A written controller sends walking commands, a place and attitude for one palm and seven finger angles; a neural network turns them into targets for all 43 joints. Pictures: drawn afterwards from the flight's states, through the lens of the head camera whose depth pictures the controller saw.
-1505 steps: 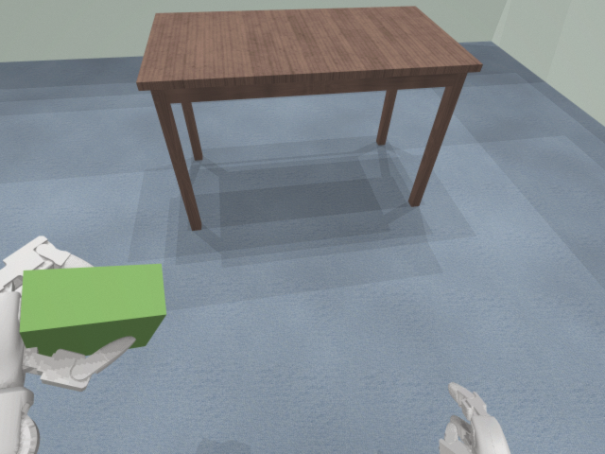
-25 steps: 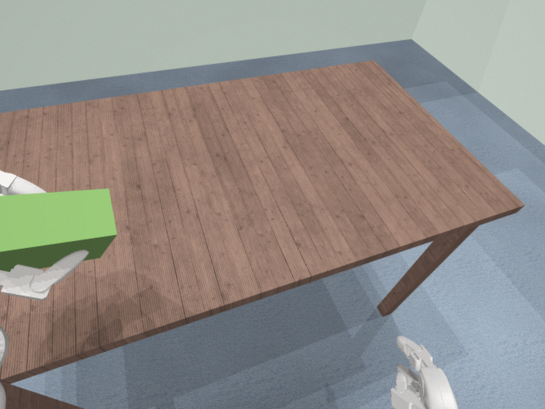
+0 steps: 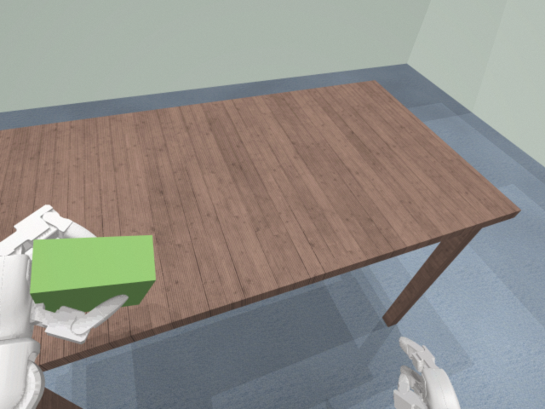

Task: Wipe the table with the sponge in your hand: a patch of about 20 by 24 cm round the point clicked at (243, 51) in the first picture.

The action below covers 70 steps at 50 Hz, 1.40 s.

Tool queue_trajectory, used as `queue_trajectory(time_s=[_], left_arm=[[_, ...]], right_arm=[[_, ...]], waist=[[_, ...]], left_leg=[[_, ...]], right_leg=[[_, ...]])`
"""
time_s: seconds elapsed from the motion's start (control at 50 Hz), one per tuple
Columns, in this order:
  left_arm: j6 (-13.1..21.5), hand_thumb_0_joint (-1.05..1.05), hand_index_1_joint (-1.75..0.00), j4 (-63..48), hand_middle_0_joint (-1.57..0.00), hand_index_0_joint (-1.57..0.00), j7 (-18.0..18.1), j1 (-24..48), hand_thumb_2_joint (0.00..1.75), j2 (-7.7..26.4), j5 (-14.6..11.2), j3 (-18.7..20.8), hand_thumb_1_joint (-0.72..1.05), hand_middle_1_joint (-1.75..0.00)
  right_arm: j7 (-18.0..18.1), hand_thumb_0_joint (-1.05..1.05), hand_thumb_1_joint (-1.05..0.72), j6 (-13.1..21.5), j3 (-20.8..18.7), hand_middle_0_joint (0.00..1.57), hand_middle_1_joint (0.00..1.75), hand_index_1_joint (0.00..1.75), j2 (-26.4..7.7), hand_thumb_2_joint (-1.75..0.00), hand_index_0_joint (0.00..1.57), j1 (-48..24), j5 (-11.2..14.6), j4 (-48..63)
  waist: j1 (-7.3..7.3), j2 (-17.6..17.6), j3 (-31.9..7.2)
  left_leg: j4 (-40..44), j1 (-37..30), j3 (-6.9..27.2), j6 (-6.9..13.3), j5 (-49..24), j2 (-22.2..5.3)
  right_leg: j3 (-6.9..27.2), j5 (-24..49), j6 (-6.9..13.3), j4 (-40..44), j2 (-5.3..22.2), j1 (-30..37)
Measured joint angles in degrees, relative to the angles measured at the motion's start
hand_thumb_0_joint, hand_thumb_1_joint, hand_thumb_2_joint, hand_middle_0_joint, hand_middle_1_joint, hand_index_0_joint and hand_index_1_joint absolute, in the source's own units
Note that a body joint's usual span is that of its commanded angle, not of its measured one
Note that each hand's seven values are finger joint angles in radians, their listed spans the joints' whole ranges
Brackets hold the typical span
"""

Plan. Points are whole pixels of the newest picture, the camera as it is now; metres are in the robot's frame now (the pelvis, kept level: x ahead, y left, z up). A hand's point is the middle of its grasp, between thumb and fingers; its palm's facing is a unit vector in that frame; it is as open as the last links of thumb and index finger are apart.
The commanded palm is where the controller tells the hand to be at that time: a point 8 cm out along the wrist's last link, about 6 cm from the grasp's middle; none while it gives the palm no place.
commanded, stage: come to a stop and stand still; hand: left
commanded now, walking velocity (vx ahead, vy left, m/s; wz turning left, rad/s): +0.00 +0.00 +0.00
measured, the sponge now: (111, 276) +0.23 +0.22 +0.12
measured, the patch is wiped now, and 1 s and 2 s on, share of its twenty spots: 0.00 0.00 0.00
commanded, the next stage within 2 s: look again from close up in 0.22 s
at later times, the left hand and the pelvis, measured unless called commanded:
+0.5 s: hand (85, 260) +0.23 +0.24 +0.15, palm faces +0.35 -0.86 -0.36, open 9.5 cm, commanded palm +0.17 +0.28 +0.18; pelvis +0.01 +0.00 +0.00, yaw +0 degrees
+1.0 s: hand (107, 262) +0.22 +0.22 +0.15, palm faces +0.31 -0.88 -0.36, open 9.5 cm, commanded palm +0.17 +0.27 +0.18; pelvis +0.00 -0.01 +0.00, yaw -1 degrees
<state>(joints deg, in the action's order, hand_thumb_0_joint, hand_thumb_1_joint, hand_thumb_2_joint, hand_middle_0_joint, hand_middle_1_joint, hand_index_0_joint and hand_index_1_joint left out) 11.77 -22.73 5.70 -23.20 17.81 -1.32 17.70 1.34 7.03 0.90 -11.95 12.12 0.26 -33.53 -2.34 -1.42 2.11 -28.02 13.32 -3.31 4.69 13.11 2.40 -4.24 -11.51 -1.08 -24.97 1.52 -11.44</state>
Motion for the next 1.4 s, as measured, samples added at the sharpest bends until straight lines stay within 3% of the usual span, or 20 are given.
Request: queue_trajectory(time_s=[0.18, 0.4, 0.66, 0.74, 0.78, 0.82, 0.88, 0.98, 1.04, 1.14, 1.22, 1.32, 1.4], left_arm=[[1.08, -0.01, -1.35, -0.43, -0.8, -0.8, 0.39, 1.92, 1.04, 2.73, 0.82, 2.23, -0.45, -1.35], [0.09, -0.01, -1.35, 0.65, -0.8, -0.8, -0.17, -0.16, 1.04, 1.12, 0.35, 0.7, -0.45, -1.35], [1.22, -0.01, -1.35, -5.11, -0.8, -0.8, -0.16, -1.71, 1.04, 4.33, -0.87, 3.2, -0.45, -1.35], [0.46, -0.01, -1.35, -3.25, -0.8, -0.8, -0.28, -2.16, 1.04, 3.4, -1.05, 2.69, -0.45, -1.35], [1.3, -0.01, -1.35, 0.5, -0.8, -0.8, -2.86, 4.95, 1.04, 7.22, 2.7, 4.2, -0.45, -1.35], [2.43, -0.01, -1.35, 5.18, -0.8, -0.8, -2.52, 10.26, 1.04, 9.29, 1.58, 6.78, -0.45, -1.35], [1.16, -0.01, -1.35, 5.58, -0.8, -0.8, -0.76, 10.1, 1.04, 6.59, -0.4, 8.3, -0.45, -1.35], [1.62, -0.01, -1.35, -2.07, -0.79, -0.8, -1.08, -0.14, 1.04, 0.72, -0.79, 1.06, -0.45, -1.35], [2.2, -0.01, -1.35, -3.29, -0.79, -0.8, -1.96, -3.75, 1.04, 1.84, -0.52, -0.89, -0.45, -1.35], [1.72, -0.01, -1.35, 0.07, -0.79, -0.8, -1.14, -1.21, 1.04, 5.04, -0.85, 2.96, -0.45, -1.35], [1.24, -0.01, -1.35, 0.5, -0.79, -0.8, 0.23, 1.87, 1.04, 3.82, -1.04, 4.87, -0.45, -1.35], [1.47, -0.01, -1.35, -2.49, -0.79, -0.8, 0.44, 1.56, 1.04, 1.18, -0.65, 2.03, -0.45, -1.35], [1.53, -0.01, -1.35, -2.79, -0.79, -0.8, -0.3, 0.13, 1.04, 1.84, -0.49, 0.65, -0.45, -1.36]], right_arm=[[0.47, 0.02, -0.9, 1.11, 1.06, 0.2, 0.3, 0.3, 1.41, -0.9, 0.2, 0.34, -0.5, 1.09], [0.32, 0.02, -0.9, 0.71, 0.68, 0.2, 0.3, 0.3, 0.59, -0.9, 0.2, 1.0, -0.49, -0.41], [0.56, 0.02, -0.9, 0.63, 0.01, 0.2, 0.3, 0.3, 0.64, -0.9, 0.2, -0.71, -0.24, 0.48], [0.64, 0.02, -0.9, 0.07, 0.13, 0.2, 0.3, 0.3, 0.65, -0.9, 0.2, -0.97, -0.09, 0.56], [0.82, 0.02, -0.9, 1.34, -0.15, 0.2, 0.3, 0.29, 0.64, -0.9, 0.2, 0.11, -0.87, 0.93], [0.23, 0.02, -0.9, 1.63, 0.41, 0.2, 0.3, 0.29, 0.88, -0.9, 0.2, -0.82, -0.67, 0.08], [-1.07, 0.02, -0.9, 2.15, 0.21, 0.2, 0.3, 0.3, 0.52, -0.9, 0.2, -1.3, -0.24, 1.03], [-1.61, 0.02, -0.9, 2.43, -0.22, 0.2, 0.3, 0.3, -0.18, -0.9, 0.2, -0.32, 0.05, 1.33], [-0.59, 0.02, -0.9, 1.77, 0.17, 0.2, 0.3, 0.3, 0.53, -0.9, 0.2, 0.58, 0.01, 0.64], [0.88, 0.02, -0.9, 1.36, 0.6, 0.2, 0.3, 0.3, 1.11, -0.9, 0.2, 1.72, 0.04, 0.03], [0.77, 0.02, -0.9, 2.21, 0.57, 0.2, 0.3, 0.3, 0.38, -0.9, 0.2, 1.51, -0.03, -0.44], [0.21, 0.02, -0.9, 2.69, 0.4, 0.2, 0.3, 0.3, -0.15, -0.9, 0.2, 0.22, -0.24, -0.58], [0.33, 0.02, -0.9, 2.07, 0.43, 0.2, 0.3, 0.3, 0.41, -0.9, 0.2, -0.84, -0.3, 0.31]], waist=[[0.43, -0.15, 0.04], [0.93, 0.43, 0.01], [1.26, 0.3, 1.07], [1.03, 0.84, 0.41], [-0.88, 0.51, 0.8], [-1.57, -0.21, 1.63], [-0.55, 0.55, 2.16], [1.24, 1.88, 1.23], [1.57, 0.91, 0.47], [0.95, -0.72, 0.47], [0.31, -0.69, 0.98], [0.53, -0.34, 0.74], [1.32, -0.21, 0.33]], left_leg=[[1.25, 0.09, 0.25, -0.16, -1.29, -0.34], [2.63, -0.54, 0.0, -0.09, -1.29, -0.25], [2.93, -1.34, 0.15, -0.58, -0.73, 0.03], [3.49, -1.6, 0.17, -0.79, -0.9, -0.1], [1.83, 0.4, 0.82, -0.79, -0.7, -0.42], [1.61, 1.03, 0.76, -0.98, -1.01, -0.65], [1.23, 1.16, -0.02, -1.04, -0.97, -0.82], [0.73, 0.76, -0.71, -0.61, -0.24, -0.56], [0.64, 0.68, -0.45, -0.87, -0.01, -0.68], [0.63, 0.75, 0.4, -1.18, -0.06, -1.01], [0.67, 0.48, 0.54, -1.18, 0.03, -1.16], [1.05, -0.11, 0.17, -0.88, 0.25, -0.96], [1.53, -0.38, -0.07, -0.68, 0.26, -0.68]], right_leg=[[0.11, 1.84, 0.27, 2.36, -0.64, 0.45], [0.44, 2.13, 0.01, 4.1, -0.65, 1.14], [0.37, 0.73, 0.17, 3.03, -0.37, 1.35], [0.38, 0.85, 0.31, 3.47, -0.52, 1.54], [-0.36, 0.71, 0.58, 2.51, -0.79, 0.1], [-0.3, 0.74, 1.11, 1.79, -0.99, -0.87], [0.48, 0.75, 1.14, 0.87, -1.08, -1.52], [1.19, 0.02, 0.55, -0.12, -0.77, -1.51], [0.96, -0.24, 0.71, -0.05, -0.9, -1.28], [0.13, -0.09, 1.17, 0.67, -1.28, -0.78], [0.0, 0.25, 1.14, 1.55, -1.47, -0.11], [0.4, 0.36, 0.72, 2.18, -1.3, 0.48], [0.66, 0.24, 0.45, 2.32, -1.04, 0.55]])
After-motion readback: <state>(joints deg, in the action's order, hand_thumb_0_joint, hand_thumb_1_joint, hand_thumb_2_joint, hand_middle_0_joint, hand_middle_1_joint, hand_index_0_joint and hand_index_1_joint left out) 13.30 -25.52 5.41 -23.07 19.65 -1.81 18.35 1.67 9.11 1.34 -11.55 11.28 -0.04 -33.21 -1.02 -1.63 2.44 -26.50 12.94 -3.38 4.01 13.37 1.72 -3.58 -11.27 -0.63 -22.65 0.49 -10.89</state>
